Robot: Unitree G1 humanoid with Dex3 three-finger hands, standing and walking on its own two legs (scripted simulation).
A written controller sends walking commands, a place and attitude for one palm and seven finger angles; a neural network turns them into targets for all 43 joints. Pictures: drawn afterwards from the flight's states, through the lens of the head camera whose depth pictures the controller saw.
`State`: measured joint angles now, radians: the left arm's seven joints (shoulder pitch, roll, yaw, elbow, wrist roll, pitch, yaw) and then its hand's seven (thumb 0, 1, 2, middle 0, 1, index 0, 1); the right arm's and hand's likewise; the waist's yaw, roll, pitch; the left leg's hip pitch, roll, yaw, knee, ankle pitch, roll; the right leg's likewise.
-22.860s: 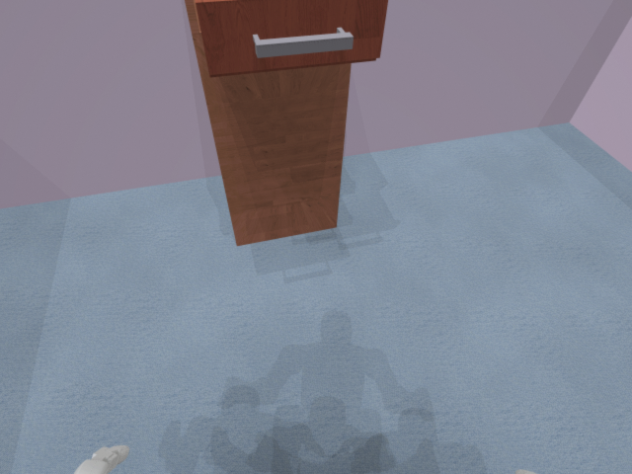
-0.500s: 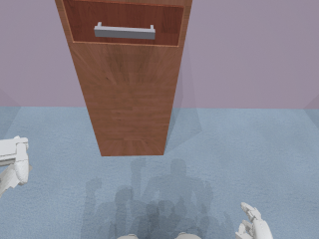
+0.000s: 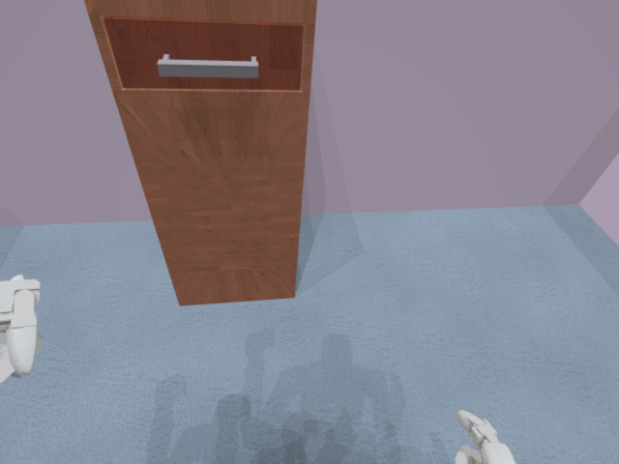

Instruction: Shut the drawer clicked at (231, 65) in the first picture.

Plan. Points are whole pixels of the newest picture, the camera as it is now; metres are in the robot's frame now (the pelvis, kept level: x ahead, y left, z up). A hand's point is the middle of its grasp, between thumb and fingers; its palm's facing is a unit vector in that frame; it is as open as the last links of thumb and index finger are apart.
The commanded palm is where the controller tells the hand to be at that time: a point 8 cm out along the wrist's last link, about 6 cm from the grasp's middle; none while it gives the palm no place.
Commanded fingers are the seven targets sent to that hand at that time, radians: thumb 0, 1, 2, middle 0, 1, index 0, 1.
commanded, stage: stop stepping back and stand still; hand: left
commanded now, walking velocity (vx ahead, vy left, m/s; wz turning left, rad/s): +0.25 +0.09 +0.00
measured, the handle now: (210, 64) +0.81 +0.28 +0.16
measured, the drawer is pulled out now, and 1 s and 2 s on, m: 0.00 0.00 0.00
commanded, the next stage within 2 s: let the arm hang, fingers relaxed in 0.62 s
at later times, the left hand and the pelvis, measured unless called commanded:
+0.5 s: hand out of the picture +0.12 +0.29 +0.18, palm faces +0.48 -0.81 -0.33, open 3.2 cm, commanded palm +0.06 +0.31 +0.19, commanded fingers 0.00 0.90 0.90 -1.40 -1.60 -1.40 -1.60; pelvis -0.07 +0.03 -0.01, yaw +1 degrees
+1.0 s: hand out of the picture +0.01 +0.21 -0.16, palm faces +0.04 -0.97 -0.23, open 3.1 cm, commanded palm none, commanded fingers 0.00 0.90 0.90 -0.80 -0.95 -0.80 -0.95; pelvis -0.08 +0.02 -0.01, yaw +3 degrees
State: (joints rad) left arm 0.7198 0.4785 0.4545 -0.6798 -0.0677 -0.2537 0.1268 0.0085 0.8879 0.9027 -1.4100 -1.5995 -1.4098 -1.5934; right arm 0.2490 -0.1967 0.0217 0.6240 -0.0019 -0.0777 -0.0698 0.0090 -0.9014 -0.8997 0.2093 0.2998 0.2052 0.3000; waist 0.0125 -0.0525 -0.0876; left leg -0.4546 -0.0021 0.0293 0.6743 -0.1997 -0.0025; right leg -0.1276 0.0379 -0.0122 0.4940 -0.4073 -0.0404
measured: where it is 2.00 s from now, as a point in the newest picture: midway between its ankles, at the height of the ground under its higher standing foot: outside the picture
